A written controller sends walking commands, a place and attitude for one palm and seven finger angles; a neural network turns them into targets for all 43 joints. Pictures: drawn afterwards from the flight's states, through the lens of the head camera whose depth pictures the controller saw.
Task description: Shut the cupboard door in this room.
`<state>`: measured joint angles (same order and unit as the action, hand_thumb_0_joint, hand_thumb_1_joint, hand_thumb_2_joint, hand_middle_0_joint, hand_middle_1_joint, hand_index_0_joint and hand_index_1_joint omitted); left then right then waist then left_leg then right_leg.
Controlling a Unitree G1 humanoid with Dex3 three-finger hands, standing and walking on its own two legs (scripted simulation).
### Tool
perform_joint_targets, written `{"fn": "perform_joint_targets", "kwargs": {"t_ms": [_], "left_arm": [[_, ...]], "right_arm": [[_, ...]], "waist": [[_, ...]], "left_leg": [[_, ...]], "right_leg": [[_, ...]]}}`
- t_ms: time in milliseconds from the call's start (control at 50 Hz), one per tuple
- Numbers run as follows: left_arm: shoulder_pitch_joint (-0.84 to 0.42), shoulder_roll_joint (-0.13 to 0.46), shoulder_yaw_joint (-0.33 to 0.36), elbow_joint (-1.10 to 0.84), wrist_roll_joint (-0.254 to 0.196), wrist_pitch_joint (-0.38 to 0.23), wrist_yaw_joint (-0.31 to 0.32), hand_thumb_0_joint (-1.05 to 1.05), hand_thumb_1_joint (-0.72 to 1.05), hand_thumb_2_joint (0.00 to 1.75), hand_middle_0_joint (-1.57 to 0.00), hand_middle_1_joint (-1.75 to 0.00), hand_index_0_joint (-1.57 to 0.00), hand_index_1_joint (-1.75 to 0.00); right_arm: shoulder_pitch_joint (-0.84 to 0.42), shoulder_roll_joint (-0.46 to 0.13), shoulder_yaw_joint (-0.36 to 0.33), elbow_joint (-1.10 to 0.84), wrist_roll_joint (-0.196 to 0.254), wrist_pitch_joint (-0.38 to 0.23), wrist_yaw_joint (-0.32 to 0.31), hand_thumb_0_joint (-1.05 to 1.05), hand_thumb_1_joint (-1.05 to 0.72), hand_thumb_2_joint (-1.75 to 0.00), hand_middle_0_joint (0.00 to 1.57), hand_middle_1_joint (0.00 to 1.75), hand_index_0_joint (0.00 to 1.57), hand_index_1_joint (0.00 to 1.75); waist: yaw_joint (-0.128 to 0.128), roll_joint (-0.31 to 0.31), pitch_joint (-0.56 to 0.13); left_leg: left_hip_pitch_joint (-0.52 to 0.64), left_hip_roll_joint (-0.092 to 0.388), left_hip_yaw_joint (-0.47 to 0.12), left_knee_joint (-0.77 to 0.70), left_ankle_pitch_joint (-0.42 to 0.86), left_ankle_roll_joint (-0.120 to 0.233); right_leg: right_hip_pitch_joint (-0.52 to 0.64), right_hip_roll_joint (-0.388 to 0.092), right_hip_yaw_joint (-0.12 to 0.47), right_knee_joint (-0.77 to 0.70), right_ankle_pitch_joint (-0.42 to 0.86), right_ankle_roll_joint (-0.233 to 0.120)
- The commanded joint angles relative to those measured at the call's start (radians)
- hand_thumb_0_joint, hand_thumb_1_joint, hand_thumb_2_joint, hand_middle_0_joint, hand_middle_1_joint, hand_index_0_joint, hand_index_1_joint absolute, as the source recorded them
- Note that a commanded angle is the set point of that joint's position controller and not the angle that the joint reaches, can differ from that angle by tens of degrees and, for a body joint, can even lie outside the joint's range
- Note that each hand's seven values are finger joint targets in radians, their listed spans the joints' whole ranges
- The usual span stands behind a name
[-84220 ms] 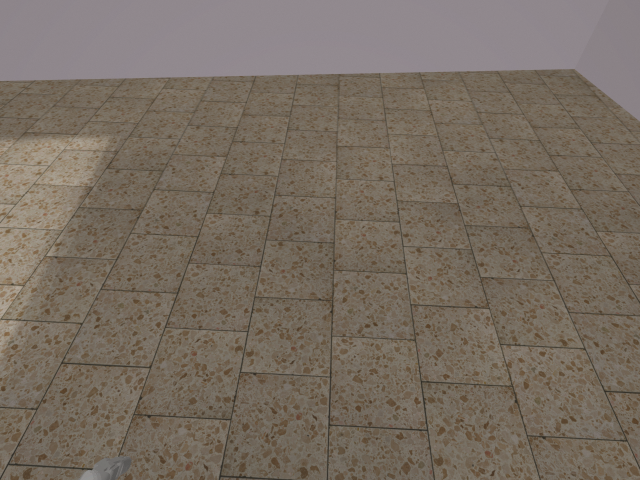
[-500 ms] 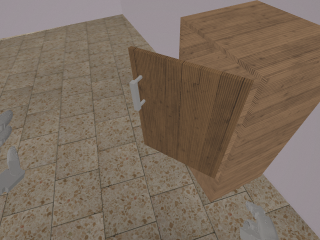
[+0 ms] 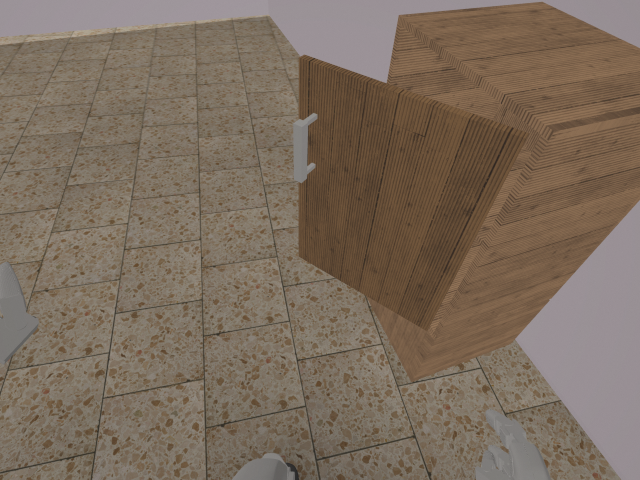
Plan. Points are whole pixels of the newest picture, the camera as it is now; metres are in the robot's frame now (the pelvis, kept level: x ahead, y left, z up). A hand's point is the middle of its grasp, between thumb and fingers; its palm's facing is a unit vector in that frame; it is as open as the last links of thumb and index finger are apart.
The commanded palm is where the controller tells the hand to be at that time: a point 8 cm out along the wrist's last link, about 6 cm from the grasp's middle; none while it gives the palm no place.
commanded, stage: step back with the hand held close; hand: left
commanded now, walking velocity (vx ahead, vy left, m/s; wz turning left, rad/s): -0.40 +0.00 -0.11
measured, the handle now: (306, 148) +0.74 +0.07 -0.01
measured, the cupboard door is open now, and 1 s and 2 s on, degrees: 35 35 35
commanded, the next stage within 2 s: stop stepping back and stand still in 0.32 s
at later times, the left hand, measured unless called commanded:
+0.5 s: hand out of the picture +0.11 +0.26 +0.19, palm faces +0.31 -0.84 -0.44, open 7.4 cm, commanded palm +0.05 +0.31 +0.20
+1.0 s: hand out of the picture +0.04 +0.27 +0.19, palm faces +0.17 -0.88 -0.45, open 7.4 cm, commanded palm -0.02 +0.34 +0.20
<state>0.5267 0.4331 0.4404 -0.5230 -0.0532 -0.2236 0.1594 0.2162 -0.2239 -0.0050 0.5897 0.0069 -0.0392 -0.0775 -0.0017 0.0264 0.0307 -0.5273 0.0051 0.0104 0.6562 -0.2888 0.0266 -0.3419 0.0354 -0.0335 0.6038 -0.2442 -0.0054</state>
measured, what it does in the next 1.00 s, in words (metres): walks backwards: right foot, then left foot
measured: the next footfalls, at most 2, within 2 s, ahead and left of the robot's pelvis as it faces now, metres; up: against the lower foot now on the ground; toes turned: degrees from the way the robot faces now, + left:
right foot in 0.44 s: -0.26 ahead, -0.09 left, +0.00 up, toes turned -7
left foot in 0.78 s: +0.01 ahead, +0.13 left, +0.00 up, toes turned -5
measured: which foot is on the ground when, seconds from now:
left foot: down 0.00-0.64, up 0.66-0.76, down 0.78-1.00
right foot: down 0.00-0.14, up 0.16-0.42, down 0.44-0.80, up 0.82-1.00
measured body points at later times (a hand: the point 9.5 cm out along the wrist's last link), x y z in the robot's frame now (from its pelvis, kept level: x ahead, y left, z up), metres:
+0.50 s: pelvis -0.13 +0.03 -0.01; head -0.09 +0.05 +0.44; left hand +0.09 +0.30 +0.21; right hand +0.05 -0.20 -0.09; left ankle +0.10 +0.09 -0.72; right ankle -0.30 -0.09 -0.72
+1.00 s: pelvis -0.20 +0.07 +0.01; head -0.18 +0.10 +0.46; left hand +0.03 +0.32 +0.21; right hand -0.10 -0.17 -0.07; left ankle -0.03 +0.14 -0.72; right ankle -0.25 +0.00 -0.70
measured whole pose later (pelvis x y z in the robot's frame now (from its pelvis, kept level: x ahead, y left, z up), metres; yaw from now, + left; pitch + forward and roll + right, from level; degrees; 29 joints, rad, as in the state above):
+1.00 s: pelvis -0.20 +0.07 +0.01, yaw -9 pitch -1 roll -2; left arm 0.60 0.49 0.46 -0.65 -0.10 -0.18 0.13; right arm 0.25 -0.11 0.03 0.61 -0.01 -0.11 -0.01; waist -0.07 -0.05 0.05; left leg -0.46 0.03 0.05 0.49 -0.11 -0.01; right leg -0.24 0.09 -0.08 0.71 -0.54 -0.05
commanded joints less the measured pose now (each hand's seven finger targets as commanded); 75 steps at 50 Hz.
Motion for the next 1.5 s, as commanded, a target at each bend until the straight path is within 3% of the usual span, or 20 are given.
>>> {"fn": "perform_joint_targets", "kwargs": {"t_ms": [0, 40, 120, 180, 340, 420, 500, 560, 660, 720, 780, 820, 860, 960, 980, 1020, 1140, 1280, 1380, 1480], "left_arm": [[-0.075, 0.208, 0.092, -0.193, -0.001, -0.055, 0.041, 0.00, 0.90, 0.90, -0.20, -0.30, -0.20, -0.30], [-0.129, 0.224, 0.096, -0.193, 0.001, -0.051, 0.045, 0.00, 0.90, 0.90, -0.20, -0.30, -0.20, -0.30], [-0.136, 0.216, 0.140, -0.176, 0.011, -0.077, 0.040, 0.00, 0.90, 0.90, -0.20, -0.30, -0.20, -0.30], [-0.101, 0.238, 0.190, -0.193, 0.013, -0.102, 0.019, 0.00, 0.90, 0.90, -0.20, -0.30, -0.20, -0.30], [-0.049, 0.187, 0.133, -0.283, -0.055, -0.096, 0.002, 0.00, 0.90, 0.90, -0.20, -0.30, -0.20, -0.30], [-0.103, 0.270, 0.176, -0.233, -0.033, -0.113, 0.012, 0.00, 0.90, 0.90, -0.20, -0.30, -0.20, -0.30], [-0.059, 0.254, 0.185, -0.218, -0.043, -0.038, -0.002, 0.00, 0.90, 0.90, -0.20, -0.30, -0.20, -0.30], [-0.024, 0.297, 0.231, -0.161, -0.054, -0.009, -0.011, 0.00, 0.90, 0.90, -0.20, -0.30, -0.20, -0.30], [-0.163, 0.290, 0.182, -0.155, -0.014, -0.017, 0.013, 0.00, 0.90, 0.90, -0.20, -0.30, -0.20, -0.30], [-0.356, 0.189, 0.037, -0.032, 0.020, -0.023, 0.008, 0.00, 0.90, 0.90, -0.20, -0.30, -0.20, -0.30], [-0.427, 0.167, 0.012, -0.058, 0.007, -0.013, 0.019, 0.00, 0.90, 0.90, -0.20, -0.30, -0.20, -0.30], [-0.326, 0.243, 0.095, -0.187, -0.002, -0.048, 0.012, 0.00, 0.90, 0.90, -0.20, -0.30, -0.20, -0.30], [-0.128, 0.303, 0.196, -0.369, -0.025, -0.070, 0.007, 0.00, 0.90, 0.90, -0.20, -0.30, -0.20, -0.30], [0.274, 0.293, 0.257, -0.417, -0.052, -0.040, 0.002, 0.00, 0.90, 0.90, -0.20, -0.30, -0.20, -0.30], [0.270, 0.255, 0.232, -0.375, -0.048, -0.023, 0.004, 0.00, 0.90, 0.90, -0.20, -0.30, -0.20, -0.30], [0.110, 0.249, 0.219, -0.276, -0.035, 0.000, 0.020, 0.00, 0.90, 0.90, -0.20, -0.30, -0.20, -0.30], [-0.092, 0.129, 0.073, 0.217, -0.008, 0.040, 0.018, 0.00, 0.90, 0.90, -0.20, -0.30, -0.20, -0.30], [-0.321, 0.108, -0.068, -0.106, 0.022, 0.023, 0.040, 0.00, 0.90, 0.90, -0.20, -0.30, -0.20, -0.30], [-0.154, 0.251, 0.127, -0.427, 0.015, -0.028, 0.056, 0.00, 0.90, 0.90, -0.20, -0.30, -0.20, -0.30], [-0.002, 0.226, 0.189, -0.315, -0.005, -0.025, 0.040, 0.00, 0.90, 0.90, -0.20, -0.30, -0.20, -0.30]], "right_arm": [[-0.065, -0.097, -0.046, -0.110, -0.007, -0.036, -0.009, 0.00, -0.90, -0.90, 0.20, 0.30, 0.20, 0.30], [-0.069, -0.096, -0.037, -0.103, -0.008, -0.032, -0.014, 0.00, -0.90, -0.90, 0.20, 0.30, 0.20, 0.30], [-0.125, -0.137, -0.039, -0.125, -0.003, -0.067, -0.040, 0.00, -0.90, -0.90, 0.20, 0.30, 0.20, 0.30], [-0.110, -0.133, -0.068, -0.118, -0.013, -0.090, -0.016, 0.00, -0.90, -0.90, 0.20, 0.30, 0.20, 0.30], [-0.079, -0.106, -0.054, -0.057, -0.026, -0.139, 0.029, 0.00, -0.90, -0.90, 0.20, 0.30, 0.20, 0.30], [-0.066, -0.076, -0.036, -0.024, -0.017, -0.118, 0.012, 0.00, -0.90, -0.90, 0.20, 0.30, 0.20, 0.30], [-0.076, -0.112, -0.060, -0.096, 0.011, -0.109, -0.005, 0.00, -0.90, -0.90, 0.20, 0.30, 0.20, 0.30], [-0.141, -0.107, -0.032, -0.138, 0.006, -0.072, -0.003, 0.00, -0.90, -0.90, 0.20, 0.30, 0.20, 0.30], [-0.119, -0.112, -0.044, -0.067, -0.003, -0.036, -0.019, 0.00, -0.90, -0.90, 0.20, 0.30, 0.20, 0.30], [-0.060, -0.113, -0.020, -0.044, 0.006, -0.067, -0.014, 0.00, -0.90, -0.90, 0.20, 0.30, 0.20, 0.30], [-0.050, -0.170, -0.053, -0.064, 0.009, -0.117, -0.020, 0.00, -0.90, -0.90, 0.20, 0.30, 0.20, 0.30], [-0.047, -0.122, -0.040, -0.080, -0.007, -0.147, 0.000, 0.00, -0.90, -0.90, 0.20, 0.30, 0.20, 0.30], [-0.071, -0.129, -0.064, -0.092, -0.017, -0.144, 0.027, 0.00, -0.90, -0.90, 0.20, 0.30, 0.20, 0.30], [-0.080, -0.086, -0.040, -0.140, -0.014, -0.099, 0.055, 0.00, -0.90, -0.90, 0.20, 0.30, 0.20, 0.30], [-0.084, -0.064, -0.034, -0.133, -0.012, -0.071, 0.050, 0.00, -0.90, -0.90, 0.20, 0.30, 0.20, 0.30], [-0.078, -0.078, -0.050, -0.105, -0.004, -0.022, 0.028, 0.00, -0.90, -0.90, 0.20, 0.30, 0.20, 0.30], [-0.071, -0.099, -0.025, -0.060, 0.009, -0.015, -0.010, 0.00, -0.90, -0.90, 0.20, 0.30, 0.20, 0.30], [-0.129, -0.106, -0.030, -0.087, -0.005, -0.090, -0.034, 0.00, -0.90, -0.90, 0.20, 0.30, 0.20, 0.30], [-0.071, -0.127, -0.052, -0.136, -0.004, -0.091, -0.017, 0.00, -0.90, -0.90, 0.20, 0.30, 0.20, 0.30], [-0.048, -0.089, -0.038, -0.131, 0.008, -0.087, 0.022, 0.00, -0.90, -0.90, 0.20, 0.30, 0.20, 0.30]], "waist": [[-0.023, -0.168, -0.079], [-0.027, -0.170, -0.057], [0.008, 0.259, -0.036], [0.006, 0.229, -0.174], [0.008, 0.229, -0.283], [-0.010, -0.069, -0.263], [-0.019, 0.051, -0.363], [-0.014, 0.104, -0.076], [-0.028, -0.196, 0.249], [-0.065, 0.018, 0.238], [-0.031, 0.356, 0.048], [-0.011, 0.259, -0.096], [0.021, 0.211, -0.253], [0.026, 0.303, -0.282], [0.016, 0.168, -0.240], [-0.004, -0.224, -0.007], [-0.025, -0.115, 0.069], [0.030, -0.249, -0.003], [0.015, 0.279, -0.193], [-0.004, 0.278, -0.134]], "left_leg": [[0.229, -0.007, -0.011, 0.179, -0.090, -0.043], [0.246, 0.007, -0.022, 0.091, -0.078, -0.030], [-0.203, 0.283, -0.354, -0.466, -0.352, 0.104], [-0.223, 0.344, -0.339, -0.518, -0.416, 0.127], [0.272, 0.240, -0.158, -0.469, -0.092, -0.042], [0.443, 0.101, 0.034, -0.059, 0.189, -0.070], [0.631, 0.092, -0.012, -0.155, 0.464, 0.010], [0.333, 0.059, 0.001, -0.289, -0.178, -0.092], [0.064, 0.059, -0.071, 0.565, -0.050, -0.072], [0.151, 0.066, 0.016, 0.059, 0.032, -0.043], [0.284, 0.215, -0.425, -0.333, 0.032, 0.056], [0.280, 0.251, -0.550, -0.499, -0.294, 0.015], [0.235, 0.207, -0.418, -0.555, -0.418, -0.101], [0.010, 0.108, -0.054, -0.394, -0.317, -0.085], [-0.075, 0.059, 0.004, -0.205, -0.300, -0.092], [-0.276, -0.014, 0.006, 0.446, -0.178, -0.071], [-0.123, 0.066, 0.030, 0.320, -0.008, -0.040], [0.174, 0.021, 0.132, -0.060, 0.000, 0.001], [0.582, 0.249, -0.156, -0.206, 0.623, 0.072], [0.409, 0.195, 0.008, -0.155, 0.639, 0.005]], "right_leg": [[-0.263, -0.295, 0.339, -0.343, -0.282, -0.129], [-0.276, -0.255, 0.257, -0.306, -0.265, -0.093], [0.141, 0.056, 0.044, 0.219, -0.145, 0.024], [0.256, 0.088, 0.061, 0.502, -0.218, 0.020], [0.140, 0.062, -0.023, -0.116, -0.330, -0.024], [-0.024, -0.205, 0.174, -0.329, 0.155, -0.070], [0.010, -0.004, -0.044, -0.035, 0.138, 0.029], [-0.049, 0.005, -0.065, -0.257, -0.476, -0.053], [-0.438, -0.383, 0.336, -0.514, -0.633, -0.258], [-0.157, -0.214, -0.024, -0.154, -0.178, -0.105], [-0.068, -0.005, -0.018, 0.268, -0.241, -0.002], [-0.016, 0.017, 0.062, 0.338, -0.301, -0.012], [0.136, 0.064, 0.005, 0.317, -0.307, -0.024], [0.417, 0.079, -0.093, -0.041, -0.284, -0.066], [0.425, 0.000, 0.000, -0.170, -0.308, -0.094], [0.088, -0.449, 0.616, -0.537, -0.580, -0.253], [-0.012, -0.270, 0.219, -0.432, -0.383, -0.140], [0.147, -0.232, 0.097, -0.338, -0.008, -0.090], [-0.017, -0.071, -0.040, 0.078, -0.006, 0.012], [0.154, -0.043, -0.043, -0.172, 0.150, 0.003]]}}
